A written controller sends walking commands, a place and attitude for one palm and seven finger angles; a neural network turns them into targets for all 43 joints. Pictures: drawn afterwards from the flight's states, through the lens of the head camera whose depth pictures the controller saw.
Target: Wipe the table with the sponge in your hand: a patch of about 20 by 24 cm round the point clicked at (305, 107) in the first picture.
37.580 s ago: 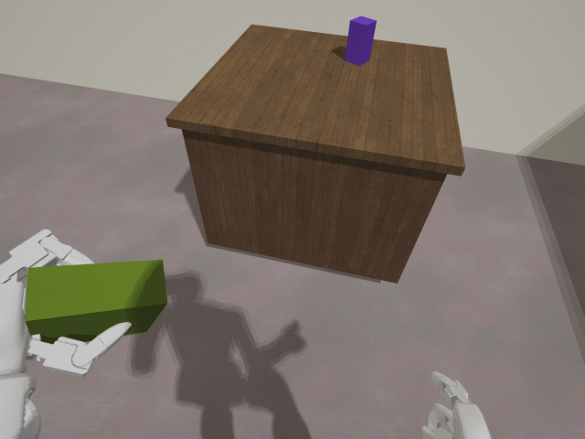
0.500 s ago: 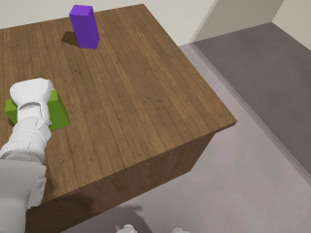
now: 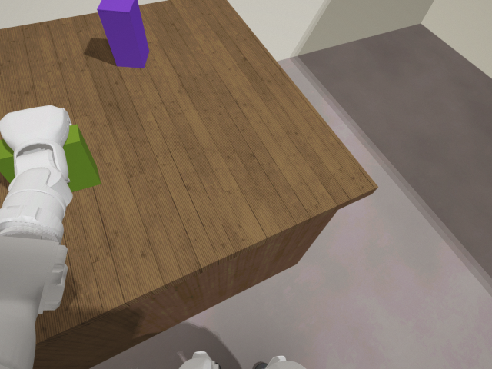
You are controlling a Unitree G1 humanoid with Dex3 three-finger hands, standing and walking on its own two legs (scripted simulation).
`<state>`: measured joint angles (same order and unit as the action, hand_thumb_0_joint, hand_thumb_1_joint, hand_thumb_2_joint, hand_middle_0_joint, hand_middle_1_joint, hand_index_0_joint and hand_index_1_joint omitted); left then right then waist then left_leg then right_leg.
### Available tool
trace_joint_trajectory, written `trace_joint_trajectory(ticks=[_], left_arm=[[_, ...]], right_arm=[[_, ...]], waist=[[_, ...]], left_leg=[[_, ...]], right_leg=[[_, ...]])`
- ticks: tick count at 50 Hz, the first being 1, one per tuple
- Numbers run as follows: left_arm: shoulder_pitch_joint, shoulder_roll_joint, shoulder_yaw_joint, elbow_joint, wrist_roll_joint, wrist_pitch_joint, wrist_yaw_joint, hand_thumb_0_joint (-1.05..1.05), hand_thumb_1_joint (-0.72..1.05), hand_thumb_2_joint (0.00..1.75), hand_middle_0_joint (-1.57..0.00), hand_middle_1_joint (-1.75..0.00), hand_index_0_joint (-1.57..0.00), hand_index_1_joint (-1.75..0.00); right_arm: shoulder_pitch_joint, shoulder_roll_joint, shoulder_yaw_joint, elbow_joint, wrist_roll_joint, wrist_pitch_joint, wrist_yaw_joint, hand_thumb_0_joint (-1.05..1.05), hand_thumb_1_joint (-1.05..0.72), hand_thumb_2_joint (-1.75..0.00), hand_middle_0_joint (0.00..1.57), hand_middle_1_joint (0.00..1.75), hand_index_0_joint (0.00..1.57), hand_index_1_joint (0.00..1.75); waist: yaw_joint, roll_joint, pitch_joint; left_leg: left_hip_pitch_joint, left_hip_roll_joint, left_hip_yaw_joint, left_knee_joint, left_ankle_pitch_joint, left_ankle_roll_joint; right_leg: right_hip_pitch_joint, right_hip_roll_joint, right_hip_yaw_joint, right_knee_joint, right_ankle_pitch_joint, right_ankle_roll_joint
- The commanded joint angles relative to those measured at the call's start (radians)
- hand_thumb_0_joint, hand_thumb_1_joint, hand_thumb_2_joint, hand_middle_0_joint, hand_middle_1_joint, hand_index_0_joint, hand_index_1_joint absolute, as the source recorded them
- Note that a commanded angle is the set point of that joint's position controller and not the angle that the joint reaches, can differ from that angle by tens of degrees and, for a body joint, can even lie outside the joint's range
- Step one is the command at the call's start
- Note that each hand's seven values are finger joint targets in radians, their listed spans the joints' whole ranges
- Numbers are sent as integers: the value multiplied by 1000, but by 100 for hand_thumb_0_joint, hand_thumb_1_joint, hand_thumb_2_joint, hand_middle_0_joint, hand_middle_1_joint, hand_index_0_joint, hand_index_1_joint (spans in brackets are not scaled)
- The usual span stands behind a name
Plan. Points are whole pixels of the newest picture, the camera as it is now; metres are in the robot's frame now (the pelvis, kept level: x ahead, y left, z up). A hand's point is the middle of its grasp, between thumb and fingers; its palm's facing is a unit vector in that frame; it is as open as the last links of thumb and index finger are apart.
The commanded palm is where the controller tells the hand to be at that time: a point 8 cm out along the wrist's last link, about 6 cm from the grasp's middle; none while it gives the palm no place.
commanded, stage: slide across to the middle lane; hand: left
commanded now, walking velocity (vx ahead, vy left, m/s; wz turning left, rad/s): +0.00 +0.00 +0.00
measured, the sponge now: (56, 171) +0.46 +0.32 -0.01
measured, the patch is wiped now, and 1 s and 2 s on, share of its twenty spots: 0.50 0.55 0.65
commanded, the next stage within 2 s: wipe back along the middle lane in 0.46 s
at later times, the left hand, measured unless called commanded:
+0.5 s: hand (96, 135) +0.50 +0.25 +0.03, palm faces -0.14 -0.01 -0.99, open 9.2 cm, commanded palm +0.50 +0.23 +0.09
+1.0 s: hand (101, 151) +0.47 +0.24 +0.03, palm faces -0.10 -0.01 -0.99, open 9.3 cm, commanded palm +0.44 +0.21 +0.07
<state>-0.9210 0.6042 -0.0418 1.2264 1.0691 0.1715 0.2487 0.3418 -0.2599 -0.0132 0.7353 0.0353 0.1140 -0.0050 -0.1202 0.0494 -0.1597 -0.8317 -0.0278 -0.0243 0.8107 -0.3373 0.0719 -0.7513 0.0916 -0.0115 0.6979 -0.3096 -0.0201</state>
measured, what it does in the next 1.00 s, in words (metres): stands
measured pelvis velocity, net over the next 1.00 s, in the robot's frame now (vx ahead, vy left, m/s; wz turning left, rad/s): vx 0.03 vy -0.01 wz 0.00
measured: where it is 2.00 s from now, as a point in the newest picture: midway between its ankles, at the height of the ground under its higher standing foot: outside the picture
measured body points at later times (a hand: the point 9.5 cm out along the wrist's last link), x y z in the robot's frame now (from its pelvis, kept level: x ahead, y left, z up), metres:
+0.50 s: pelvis +0.02 -0.01 +0.01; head +0.12 +0.01 +0.45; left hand +0.51 +0.25 +0.09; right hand +0.06 -0.27 -0.12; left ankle +0.01 +0.07 -0.70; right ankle +0.00 -0.12 -0.70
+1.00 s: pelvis +0.03 -0.01 +0.02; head +0.10 -0.01 +0.46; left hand +0.47 +0.23 +0.09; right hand +0.09 -0.28 -0.11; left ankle +0.01 +0.07 -0.70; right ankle +0.00 -0.12 -0.70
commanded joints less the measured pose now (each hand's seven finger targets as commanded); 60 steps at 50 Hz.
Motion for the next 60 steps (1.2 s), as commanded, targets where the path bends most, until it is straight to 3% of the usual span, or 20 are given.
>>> trace_joint_trajectory(ticks=[1, 3, 4, 6, 7, 12, 15, 21, 25, 26, 28, 36, 39, 41, 43, 45, 51, 56, 58, 60], left_arm=[[-462, 124, -17, -201, -25, -9, 28, 0, 10, 130, -120, -160, -120, -160], [-454, 104, -35, -183, -16, -1, 28, 0, 10, 130, -120, -160, -120, -160], [-475, 55, -74, -188, -19, 3, 26, 0, 10, 130, -120, -160, -120, -160], [-486, 73, -43, -184, -24, 6, 30, 0, 10, 130, -120, -160, -120, -160], [-500, 29, -79, -191, -32, 7, 28, 0, 10, 130, -120, -160, -120, -160], [-510, -38, -101, -178, -37, 28, 31, 0, 10, 130, -120, -160, -120, -160], [-511, 28, -51, -158, -12, 43, 52, 0, 10, 130, -120, -160, -120, -160], [-482, 83, 8, -119, -7, 112, 94, 0, 10, 130, -120, -160, -120, -160], [-450, 84, -6, -94, -3, 144, 80, 0, 10, 130, -120, -160, -120, -160], [-466, 46, -26, -127, -19, 137, 70, 0, 10, 130, -120, -160, -120, -160], [-453, 47, -36, -128, -16, 132, 55, 0, 10, 130, -120, -160, -120, -160], [-243, -6, -31, -169, -37, 94, 30, 0, 10, 130, -120, -160, -120, -160], [-181, -68, -74, -180, -45, 99, 37, 0, 10, 130, -120, -160, -120, -160], [-140, -37, -27, -191, -61, 100, 48, 0, 10, 130, -120, -160, -120, -160], [-100, -98, -73, -215, -63, 108, 54, 0, 10, 130, -120, -160, -120, -160], [-98, -95, -76, -186, -58, 126, 60, 0, 10, 130, -120, -160, -120, -160], [-102, -176, -114, -228, -68, 141, 73, 0, 10, 130, -120, -160, -120, -160], [-75, -255, -152, -221, -70, 157, 91, 0, 10, 130, -120, -160, -120, -160], [-63, -226, -140, -209, -58, 170, 103, 0, 10, 130, -120, -160, -120, -160], [-70, -287, -180, -207, -63, 183, 110, 0, 10, 130, -120, -160, -120, -160]], right_arm=[[83, -183, -59, -44, 6, -26, -9, 0, -90, -90, 20, 30, 20, 30], [91, -184, -63, -31, 4, -29, -8, 0, -90, -90, 20, 30, 20, 30], [88, -180, -61, -28, 3, -30, -7, 0, -90, -90, 20, 30, 20, 30], [79, -182, -63, -15, 3, -30, -8, 0, -90, -90, 20, 30, 20, 30], [85, -179, -64, -14, 0, -33, -6, 0, -90, -90, 20, 30, 20, 30], [80, -174, -71, 2, -5, -27, 5, 0, -90, -90, 20, 30, 20, 30], [73, -176, -65, -2, -8, -13, 9, 0, -90, -90, 20, 30, 20, 30], [48, -178, -57, -14, -8, 2, 19, 0, -90, -90, 20, 30, 20, 30], [56, -176, -54, -23, -4, 7, 21, 0, -90, -90, 20, 30, 20, 30], [45, -171, -56, -27, -1, 4, 22, 0, -90, -90, 20, 30, 20, 30], [58, -173, -57, -25, 0, 2, 22, 0, -90, -90, 20, 30, 20, 30], [35, -162, -66, -40, 7, 12, 23, 0, -90, -90, 20, 30, 20, 30], [18, -158, -67, -44, 11, 17, 27, 0, -90, -90, 20, 30, 20, 30], [-2, -160, -70, -42, 15, 22, 27, 0, -90, -90, 20, 30, 20, 30], [-16, -153, -70, -53, 19, 23, 31, 0, -90, -90, 20, 30, 20, 30], [-35, -158, -65, -48, 22, 31, 30, 0, -90, -90, 20, 30, 20, 30], [-93, -142, -63, -64, 26, 37, 28, 0, -90, -90, 20, 30, 20, 30], [-129, -129, -62, -74, 25, 47, 26, 0, -90, -90, 20, 30, 20, 30], [-132, -133, -58, -74, 20, 54, 21, 0, -90, -90, 20, 30, 20, 30], [-148, -123, -57, -77, 21, 57, 22, 0, -90, -90, 20, 30, 20, 30]], waist=[[-41, 102, -353], [-42, 107, -345], [-55, 103, -333], [-49, 117, -332], [-54, 119, -340], [-51, 109, -364], [-42, 68, -369], [-21, 43, -418], [-27, -3, -424], [-31, 29, -429], [-35, 16, -414], [13, 20, -409], [16, 3, -359], [36, -11, -362], [41, -20, -355], [35, -51, -298], [48, -20, -290], [53, -49, -268], [60, -66, -271], [53, -73, -254]], left_leg=[[478, 56, -88, -112, 272, -46], [516, 60, -104, -118, 284, -54], [523, 61, -104, -123, 272, -54], [537, 62, -113, -132, 286, -62], [549, 62, -109, -129, 302, -62], [606, 72, -131, -127, 393, -82], [555, 62, -99, -121, 416, -74], [470, 44, -47, -112, 468, -56], [429, 34, -22, -107, 461, -33], [443, 35, -21, -110, 477, -35], [445, 35, -19, -108, 460, -27], [446, 28, -3, -125, 497, -27], [444, 28, 2, -136, 478, -26], [438, 26, 1, -147, 484, -26], [455, 26, -1, -153, 489, -27], [430, 27, -2, -169, 439, -29], [482, 35, -18, -186, 443, -40], [495, 39, -24, -194, 415, -48], [483, 33, -24, -197, 389, -50], [485, 34, -21, -200, 362, -50]], right_leg=[[24, -4, -5, -103, 125, -36], [2, -1, -11, -107, 118, -37], [-5, -1, -12, -113, 114, -35], [-4, -3, -10, -112, 122, -40], [-1, -1, -16, -112, 132, -38], [-9, 1, -22, -105, 168, -39], [50, 1, -13, -111, 212, -39], [193, -13, 10, -100, 366, -34], [275, -21, 27, -108, 467, -23], [274, -24, 31, -109, 483, -23], [277, -22, 32, -120, 482, -21], [350, -31, 46, -121, 558, -29], [340, -28, 40, -133, 539, -29], [372, -33, 49, -134, 558, -32], [369, -31, 35, -136, 546, -31], [355, -32, 37, -145, 506, -32], [313, -32, 23, -143, 427, -42], [282, -30, 9, -144, 368, -45], [292, -30, 12, -144, 349, -45], [274, -30, 7, -150, 326, -45]])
